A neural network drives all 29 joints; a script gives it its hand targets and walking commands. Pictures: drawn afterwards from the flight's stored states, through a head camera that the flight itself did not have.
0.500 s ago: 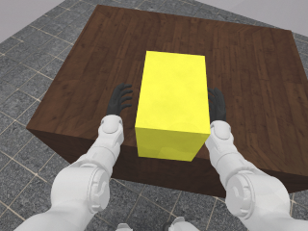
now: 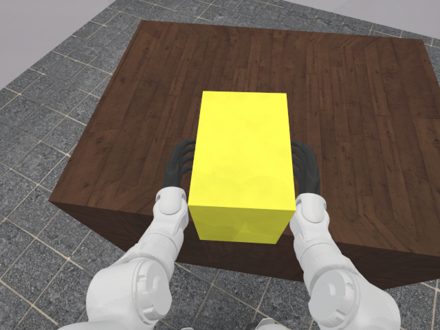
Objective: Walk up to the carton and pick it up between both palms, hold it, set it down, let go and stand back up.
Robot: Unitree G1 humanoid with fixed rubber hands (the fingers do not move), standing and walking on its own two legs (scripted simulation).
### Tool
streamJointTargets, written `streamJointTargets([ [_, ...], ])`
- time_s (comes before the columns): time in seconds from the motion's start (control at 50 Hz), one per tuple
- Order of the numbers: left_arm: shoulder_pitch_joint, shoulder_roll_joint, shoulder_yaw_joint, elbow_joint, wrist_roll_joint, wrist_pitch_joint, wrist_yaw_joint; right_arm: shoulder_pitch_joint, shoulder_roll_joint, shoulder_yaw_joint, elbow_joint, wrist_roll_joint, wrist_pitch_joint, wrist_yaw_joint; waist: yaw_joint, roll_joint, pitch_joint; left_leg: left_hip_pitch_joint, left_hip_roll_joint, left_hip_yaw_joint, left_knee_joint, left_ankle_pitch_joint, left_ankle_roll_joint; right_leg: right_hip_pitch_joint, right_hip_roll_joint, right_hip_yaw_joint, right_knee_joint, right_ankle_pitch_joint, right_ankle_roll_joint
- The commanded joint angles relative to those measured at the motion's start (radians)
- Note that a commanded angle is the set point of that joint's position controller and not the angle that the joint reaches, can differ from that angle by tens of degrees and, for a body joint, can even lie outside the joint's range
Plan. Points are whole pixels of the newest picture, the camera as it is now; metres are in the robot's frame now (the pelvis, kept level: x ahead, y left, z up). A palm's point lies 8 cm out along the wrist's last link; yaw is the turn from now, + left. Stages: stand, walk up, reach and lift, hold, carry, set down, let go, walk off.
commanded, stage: reach and lift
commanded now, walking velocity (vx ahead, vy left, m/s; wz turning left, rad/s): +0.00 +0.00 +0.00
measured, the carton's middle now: (240, 170) +0.44 -0.06 -0.03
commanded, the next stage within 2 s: none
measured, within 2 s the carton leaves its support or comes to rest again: leaves its support in 1.58 s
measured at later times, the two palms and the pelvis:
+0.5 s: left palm (175, 181) +0.42 +0.07 -0.01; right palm (308, 186) +0.37 -0.18 -0.01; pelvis +0.01 -0.02 +0.01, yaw +3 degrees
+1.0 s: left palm (176, 181) +0.42 +0.07 -0.01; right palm (310, 191) +0.36 -0.18 -0.01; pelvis +0.01 -0.01 +0.01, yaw +1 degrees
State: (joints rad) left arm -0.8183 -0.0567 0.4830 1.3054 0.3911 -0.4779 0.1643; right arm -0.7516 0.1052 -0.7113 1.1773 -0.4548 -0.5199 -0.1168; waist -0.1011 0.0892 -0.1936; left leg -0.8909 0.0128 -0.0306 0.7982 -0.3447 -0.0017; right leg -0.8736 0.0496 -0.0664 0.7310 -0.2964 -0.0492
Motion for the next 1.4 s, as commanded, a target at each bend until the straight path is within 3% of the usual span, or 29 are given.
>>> streamJointTargets([
  [0.0, -0.514, -0.466, -0.175, -0.032, 0.108, -0.064, -0.125, -0.451, 0.522, 0.278, 0.087, -0.156, -0.046, 0.126, -0.049, -0.049, -0.633, 0.308, -0.008, 0.038, -0.087, 0.358, -0.036, 0.549, -0.035, 0.002, -0.044, 0.648, 0.049],
  [0.28, -0.481, -0.470, -0.172, -0.045, 0.125, -0.066, -0.149, -0.412, 0.605, 0.302, 0.087, -0.190, -0.089, 0.100, -0.032, -0.035, -0.637, 0.210, -0.017, 0.058, -0.155, 0.322, -0.020, 0.734, -0.073, 0.033, -0.062, 0.784, 0.064],
  [0.3, -0.428, -0.515, -0.192, -0.027, 0.129, -0.066, -0.158, -0.386, 0.618, 0.332, 0.058, -0.179, -0.104, 0.089, -0.091, -0.065, -0.651, 0.200, -0.038, 0.057, -0.129, 0.324, -0.018, 0.716, -0.087, 0.048, -0.060, 0.900, 0.084],
  [0.32, -0.425, -0.515, -0.189, -0.036, 0.126, -0.069, -0.164, -0.375, 0.637, 0.337, 0.069, -0.183, -0.109, 0.082, -0.066, -0.062, -0.662, 0.137, -0.043, 0.049, -0.148, 0.299, -0.010, 0.751, -0.098, 0.063, -0.047, 0.933, 0.091],
  [0.34, -0.428, -0.514, -0.190, -0.033, 0.130, -0.068, -0.166, -0.378, 0.639, 0.338, 0.064, -0.183, -0.112, 0.081, -0.071, -0.065, -0.667, 0.126, -0.041, 0.043, -0.165, 0.292, -0.006, 0.771, -0.101, 0.065, -0.047, 0.946, 0.093],
  [0.78, -0.443, -0.585, -0.213, -0.002, 0.153, -0.067, -0.121, -0.449, 0.578, 0.279, 0.061, -0.176, -0.129, 0.114, -0.032, 0.030, -0.685, 0.427, 0.013, 0.032, -0.122, 0.418, -0.058, 0.451, -0.038, -0.034, -0.116, 0.596, 0.015],
  [0.9, -0.438, -0.585, -0.216, 0.013, 0.144, -0.073, -0.114, -0.450, 0.570, 0.286, 0.064, -0.173, -0.124, 0.117, -0.033, 0.028, -0.672, 0.412, 0.015, 0.031, -0.123, 0.421, -0.057, 0.453, -0.039, -0.033, -0.113, 0.607, 0.015],
  [0.92, -0.471, -0.592, -0.254, -0.011, 0.127, -0.073, -0.100, -0.463, 0.540, 0.333, 0.107, -0.168, -0.125, 0.125, -0.016, 0.042, -0.665, 0.391, 0.016, 0.035, -0.120, 0.406, -0.055, 0.470, -0.038, -0.031, -0.099, 0.599, 0.006],
  [0.98, -0.475, -0.613, -0.290, -0.016, 0.099, -0.076, -0.089, -0.463, 0.544, 0.359, 0.112, -0.151, -0.129, 0.127, -0.028, 0.035, -0.689, 0.402, 0.018, 0.029, -0.115, 0.426, -0.055, 0.472, -0.037, -0.027, -0.097, 0.616, 0.005],
  [1.2, -0.544, -0.631, -0.344, -0.006, 0.017, -0.122, -0.110, -0.515, 0.585, 0.471, 0.106, -0.094, -0.135, 0.107, -0.026, -0.017, -0.765, 0.267, -0.006, 0.027, -0.118, 0.353, -0.036, 0.609, -0.040, 0.007, -0.049, 0.724, 0.040],
  [1.38, -0.582, -0.639, -0.399, 0.001, -0.068, -0.107, -0.124, -0.545, 0.627, 0.579, 0.080, -0.003, -0.066, 0.094, -0.030, -0.028, -0.788, 0.190, -0.033, 0.020, -0.101, 0.280, -0.021, 0.697, -0.037, 0.040, -0.014, 0.751, 0.061],
])
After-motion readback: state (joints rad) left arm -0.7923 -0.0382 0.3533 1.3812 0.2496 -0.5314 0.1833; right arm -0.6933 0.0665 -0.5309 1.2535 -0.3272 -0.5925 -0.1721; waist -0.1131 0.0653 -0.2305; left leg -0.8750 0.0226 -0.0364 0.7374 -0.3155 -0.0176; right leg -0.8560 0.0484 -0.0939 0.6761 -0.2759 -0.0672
